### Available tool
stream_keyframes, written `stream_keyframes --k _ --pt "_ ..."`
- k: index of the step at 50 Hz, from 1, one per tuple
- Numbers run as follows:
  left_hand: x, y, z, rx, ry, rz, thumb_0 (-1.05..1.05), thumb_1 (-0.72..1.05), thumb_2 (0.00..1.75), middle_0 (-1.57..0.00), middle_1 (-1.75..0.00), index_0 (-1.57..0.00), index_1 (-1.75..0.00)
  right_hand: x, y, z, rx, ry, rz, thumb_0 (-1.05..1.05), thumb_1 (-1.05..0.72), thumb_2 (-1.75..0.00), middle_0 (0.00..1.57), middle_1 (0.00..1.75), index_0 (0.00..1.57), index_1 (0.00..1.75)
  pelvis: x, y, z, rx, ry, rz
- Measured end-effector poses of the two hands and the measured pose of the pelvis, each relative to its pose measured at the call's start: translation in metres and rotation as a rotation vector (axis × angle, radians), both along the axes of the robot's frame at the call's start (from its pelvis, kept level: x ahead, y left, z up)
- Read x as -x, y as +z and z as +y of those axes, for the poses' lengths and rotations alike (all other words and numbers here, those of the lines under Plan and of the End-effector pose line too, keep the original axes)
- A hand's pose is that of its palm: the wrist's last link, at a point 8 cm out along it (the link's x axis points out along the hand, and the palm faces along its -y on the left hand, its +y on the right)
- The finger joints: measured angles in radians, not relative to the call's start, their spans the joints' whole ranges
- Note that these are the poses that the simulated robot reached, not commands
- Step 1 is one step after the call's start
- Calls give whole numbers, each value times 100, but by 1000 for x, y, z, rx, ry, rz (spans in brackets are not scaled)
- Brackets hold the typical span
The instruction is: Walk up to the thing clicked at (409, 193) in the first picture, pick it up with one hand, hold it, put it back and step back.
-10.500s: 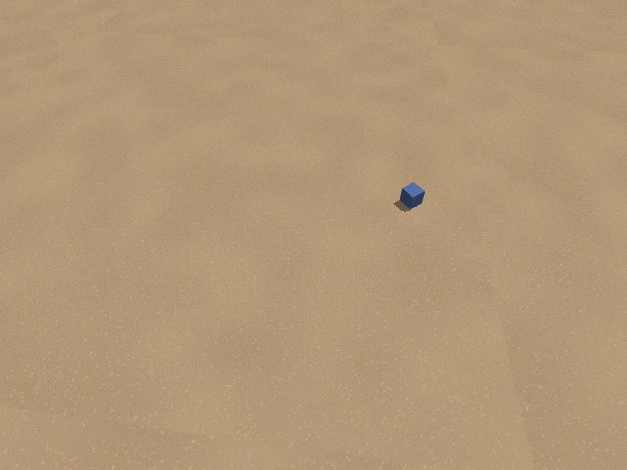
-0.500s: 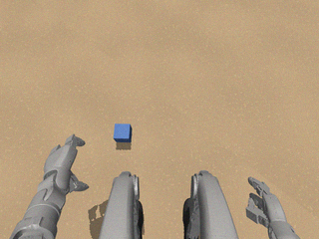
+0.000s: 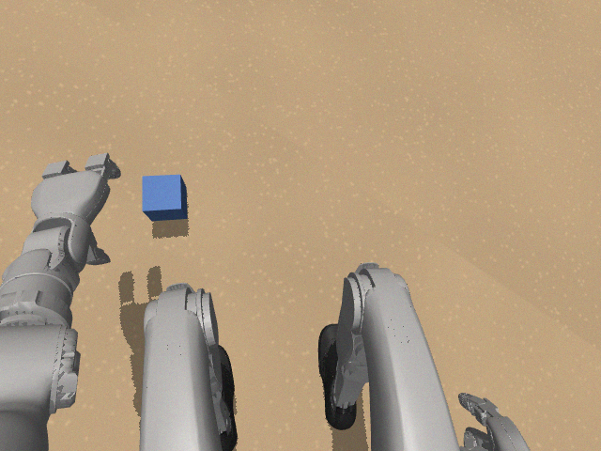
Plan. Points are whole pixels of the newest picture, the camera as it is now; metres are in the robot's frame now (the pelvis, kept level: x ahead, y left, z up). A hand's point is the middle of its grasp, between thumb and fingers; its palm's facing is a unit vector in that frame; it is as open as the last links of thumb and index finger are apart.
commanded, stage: rise first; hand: left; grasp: from above
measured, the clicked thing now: (165, 198) +0.54 +0.23 -0.38
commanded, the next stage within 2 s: none
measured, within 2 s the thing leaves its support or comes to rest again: neither
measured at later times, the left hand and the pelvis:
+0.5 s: hand (113, 208) +0.46 +0.27 -0.22, palm faces -0.46 -0.02 -0.89, open 13.5 cm; pelvis +0.00 +0.00 -0.05, yaw -1 degrees
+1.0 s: hand (123, 203) +0.48 +0.27 -0.25, palm faces -0.46 -0.03 -0.89, open 13.4 cm; pelvis +0.01 +0.00 -0.07, yaw -2 degrees
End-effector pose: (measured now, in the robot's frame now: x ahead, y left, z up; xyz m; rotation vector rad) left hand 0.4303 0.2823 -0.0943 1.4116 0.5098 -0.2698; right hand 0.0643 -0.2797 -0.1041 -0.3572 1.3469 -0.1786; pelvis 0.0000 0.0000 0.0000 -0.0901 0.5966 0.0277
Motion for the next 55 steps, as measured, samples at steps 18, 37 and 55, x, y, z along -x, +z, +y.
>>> stream_keyframes --k 18,37,55 --pt "-33 -52 -7 -78 -137 -28 0 -41 90 -18 -87 -19 -86 23 -39 6 -15 18 113 1 -91 -90 20 30 20 30 -2 -44 3 12 -7 12" --pt "-52 -83 -13 -79 -116 -21 0 -37 85 -21 -84 -23 -83 20 -53 0 -8 49 148 0 -91 -90 20 30 20 30 -9 -62 1 14 -15 27" --pt "-60 -97 -16 -80 -121 -21 0 -37 86 -20 -85 -22 -84 37 -57 2 -7 39 176 0 -91 -90 20 30 20 30 -8 -74 3 25 -22 11"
